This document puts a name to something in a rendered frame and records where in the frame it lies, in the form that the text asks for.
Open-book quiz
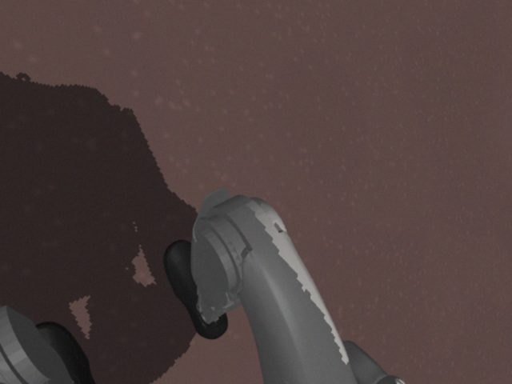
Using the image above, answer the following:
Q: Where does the left robot foot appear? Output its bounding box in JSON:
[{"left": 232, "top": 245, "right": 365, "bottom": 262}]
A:
[{"left": 36, "top": 322, "right": 96, "bottom": 384}]

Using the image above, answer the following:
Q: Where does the right robot hand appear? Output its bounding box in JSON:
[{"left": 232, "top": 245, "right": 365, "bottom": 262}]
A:
[{"left": 342, "top": 341, "right": 389, "bottom": 384}]

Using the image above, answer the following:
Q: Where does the right robot foot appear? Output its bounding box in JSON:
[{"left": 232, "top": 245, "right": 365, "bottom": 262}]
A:
[{"left": 163, "top": 240, "right": 228, "bottom": 339}]

